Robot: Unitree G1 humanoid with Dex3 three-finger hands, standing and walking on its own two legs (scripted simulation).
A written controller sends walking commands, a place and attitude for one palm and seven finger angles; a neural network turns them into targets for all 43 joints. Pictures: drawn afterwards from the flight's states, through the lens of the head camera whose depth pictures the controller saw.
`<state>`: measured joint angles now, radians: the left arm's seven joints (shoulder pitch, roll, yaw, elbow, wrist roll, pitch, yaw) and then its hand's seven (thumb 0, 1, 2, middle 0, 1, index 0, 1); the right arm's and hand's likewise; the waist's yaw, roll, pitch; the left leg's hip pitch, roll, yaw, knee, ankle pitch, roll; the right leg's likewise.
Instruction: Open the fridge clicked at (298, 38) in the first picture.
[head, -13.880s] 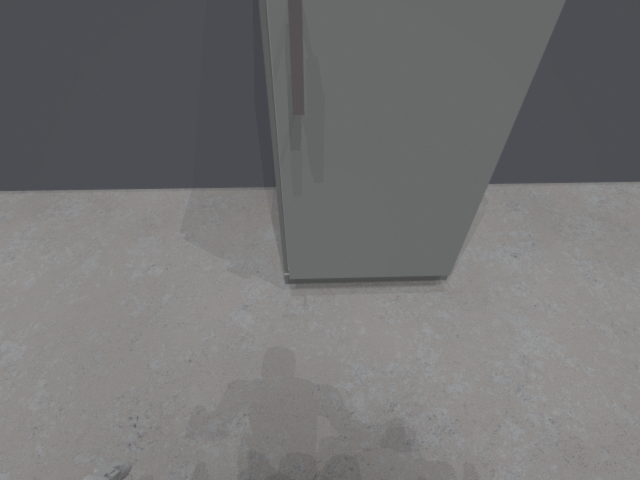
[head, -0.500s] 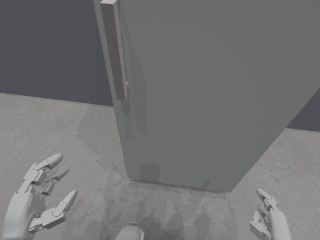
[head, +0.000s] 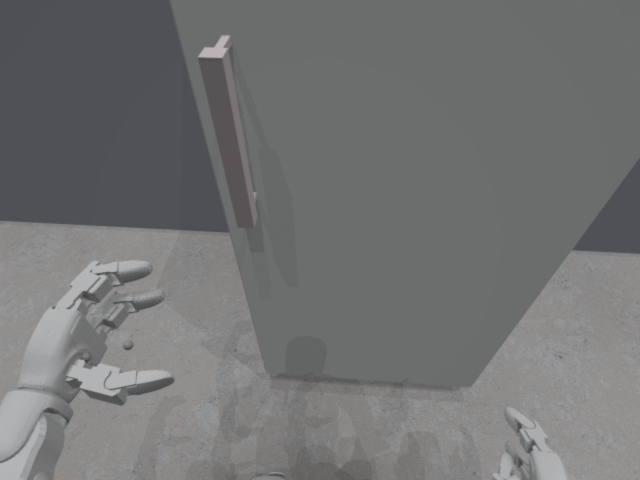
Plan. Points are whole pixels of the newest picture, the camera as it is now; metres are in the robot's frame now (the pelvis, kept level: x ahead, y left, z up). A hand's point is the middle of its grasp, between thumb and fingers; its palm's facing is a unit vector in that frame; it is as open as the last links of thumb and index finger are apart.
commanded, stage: raise the hand to about handle height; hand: left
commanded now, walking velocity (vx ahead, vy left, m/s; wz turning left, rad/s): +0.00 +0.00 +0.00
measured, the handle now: (237, 143) +0.49 +0.16 +0.18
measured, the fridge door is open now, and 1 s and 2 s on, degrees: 0 0 0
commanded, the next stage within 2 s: move the hooked fingers beside the handle in 1.04 s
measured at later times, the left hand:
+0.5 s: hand (34, 283) +0.24 +0.28 +0.20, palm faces +0.09 -0.99 -0.10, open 14.0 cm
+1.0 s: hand (44, 255) +0.26 +0.28 +0.21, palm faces +0.09 -0.99 -0.08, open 14.0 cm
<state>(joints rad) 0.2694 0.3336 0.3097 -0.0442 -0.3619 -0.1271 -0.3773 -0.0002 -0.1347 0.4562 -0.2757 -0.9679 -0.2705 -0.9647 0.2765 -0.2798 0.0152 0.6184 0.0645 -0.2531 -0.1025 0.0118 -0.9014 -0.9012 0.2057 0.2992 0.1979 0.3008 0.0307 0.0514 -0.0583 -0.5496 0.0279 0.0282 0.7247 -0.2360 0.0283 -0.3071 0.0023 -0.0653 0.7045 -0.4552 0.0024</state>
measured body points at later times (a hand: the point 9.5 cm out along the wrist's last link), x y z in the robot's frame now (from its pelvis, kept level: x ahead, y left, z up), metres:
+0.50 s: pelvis -0.02 +0.00 +0.02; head -0.04 -0.01 +0.47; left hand +0.22 +0.33 +0.20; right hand +0.18 -0.21 -0.04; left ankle +0.08 +0.10 -0.71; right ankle -0.05 -0.12 -0.71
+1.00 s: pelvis -0.01 -0.01 +0.02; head -0.03 -0.02 +0.47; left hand +0.25 +0.33 +0.21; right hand +0.19 -0.23 -0.04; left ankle +0.08 +0.10 -0.71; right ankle -0.05 -0.12 -0.71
